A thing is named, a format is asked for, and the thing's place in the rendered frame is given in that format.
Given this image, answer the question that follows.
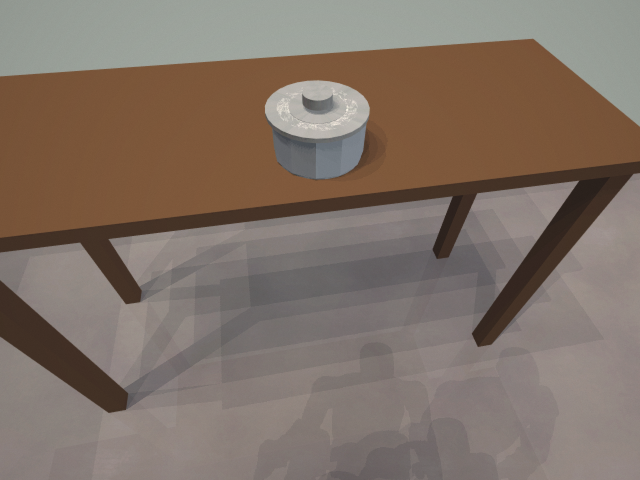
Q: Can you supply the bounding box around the table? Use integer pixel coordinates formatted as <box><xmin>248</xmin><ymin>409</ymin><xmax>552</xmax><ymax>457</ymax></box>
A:
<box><xmin>0</xmin><ymin>39</ymin><xmax>640</xmax><ymax>413</ymax></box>

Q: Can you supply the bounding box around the knob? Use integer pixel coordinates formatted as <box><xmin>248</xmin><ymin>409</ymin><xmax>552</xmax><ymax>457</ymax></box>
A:
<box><xmin>302</xmin><ymin>84</ymin><xmax>333</xmax><ymax>111</ymax></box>

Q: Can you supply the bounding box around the lid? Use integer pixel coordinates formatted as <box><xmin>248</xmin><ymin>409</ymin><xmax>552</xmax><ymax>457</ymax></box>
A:
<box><xmin>265</xmin><ymin>80</ymin><xmax>370</xmax><ymax>143</ymax></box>

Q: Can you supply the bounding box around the pot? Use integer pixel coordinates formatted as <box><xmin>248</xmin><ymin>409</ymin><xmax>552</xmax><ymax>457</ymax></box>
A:
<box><xmin>272</xmin><ymin>126</ymin><xmax>366</xmax><ymax>180</ymax></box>

